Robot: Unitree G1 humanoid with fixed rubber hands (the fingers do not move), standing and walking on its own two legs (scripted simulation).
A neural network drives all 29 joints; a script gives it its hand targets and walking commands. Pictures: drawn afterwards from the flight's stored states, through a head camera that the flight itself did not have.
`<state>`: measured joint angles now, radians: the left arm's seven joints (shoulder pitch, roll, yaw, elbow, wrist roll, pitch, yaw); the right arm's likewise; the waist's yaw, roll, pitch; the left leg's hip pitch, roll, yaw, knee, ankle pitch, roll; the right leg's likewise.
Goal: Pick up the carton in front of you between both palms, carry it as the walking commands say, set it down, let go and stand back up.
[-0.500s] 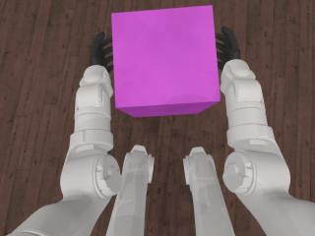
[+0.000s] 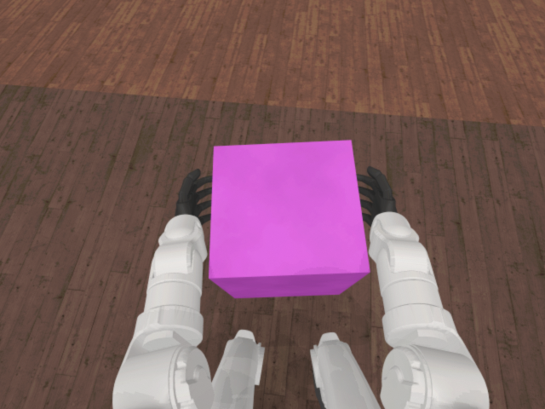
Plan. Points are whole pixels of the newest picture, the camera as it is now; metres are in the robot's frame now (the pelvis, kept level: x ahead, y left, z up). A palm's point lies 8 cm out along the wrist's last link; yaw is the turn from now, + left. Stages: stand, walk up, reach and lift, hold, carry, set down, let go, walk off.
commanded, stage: reach and lift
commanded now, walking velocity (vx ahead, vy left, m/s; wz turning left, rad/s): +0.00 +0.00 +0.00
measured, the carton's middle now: (284, 230) +0.40 +0.01 -0.11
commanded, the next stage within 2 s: hold in 1.62 s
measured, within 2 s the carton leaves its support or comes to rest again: neither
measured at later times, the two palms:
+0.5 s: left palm (156, 204) +0.35 +0.15 +0.11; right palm (431, 206) +0.35 -0.14 +0.11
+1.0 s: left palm (143, 201) +0.33 +0.15 +0.15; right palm (451, 203) +0.33 -0.15 +0.15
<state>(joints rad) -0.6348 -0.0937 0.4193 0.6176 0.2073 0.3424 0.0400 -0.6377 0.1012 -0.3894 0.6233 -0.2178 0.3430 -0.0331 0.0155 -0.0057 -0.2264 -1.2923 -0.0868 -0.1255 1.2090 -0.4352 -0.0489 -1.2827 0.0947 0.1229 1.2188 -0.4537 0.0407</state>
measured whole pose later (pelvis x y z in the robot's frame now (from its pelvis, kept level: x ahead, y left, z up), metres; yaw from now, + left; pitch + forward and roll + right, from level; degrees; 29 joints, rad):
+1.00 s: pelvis +0.03 +0.00 +0.12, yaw +0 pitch -3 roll +0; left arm -0.33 -0.17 0.32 0.38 0.30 0.61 0.00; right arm -0.33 0.17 -0.30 0.38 -0.30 0.61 0.02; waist 0.00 0.00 0.00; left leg -0.19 -0.04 -0.14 0.46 -0.21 -0.02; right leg -0.18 0.04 0.15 0.47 -0.23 0.02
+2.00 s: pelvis +0.04 +0.00 +0.13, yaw +0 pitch -7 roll +0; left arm -0.29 -0.16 0.24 0.25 0.29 0.76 0.00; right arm -0.28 0.16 -0.23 0.25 -0.28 0.76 0.02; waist 0.00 0.00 0.01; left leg -0.06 -0.03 -0.13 0.37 -0.18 -0.01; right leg -0.05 0.03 0.14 0.37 -0.20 0.02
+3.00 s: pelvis +0.45 -0.04 +0.12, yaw +0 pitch +5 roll +2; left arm -0.17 -0.14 0.12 -0.35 0.10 1.21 0.09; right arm -0.16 0.13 -0.09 -0.37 -0.11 1.21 -0.09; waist 0.04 -0.02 -0.10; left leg -0.63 0.06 0.17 0.64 -0.13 0.01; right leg 0.03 -0.03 -0.17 0.24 -0.36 -0.02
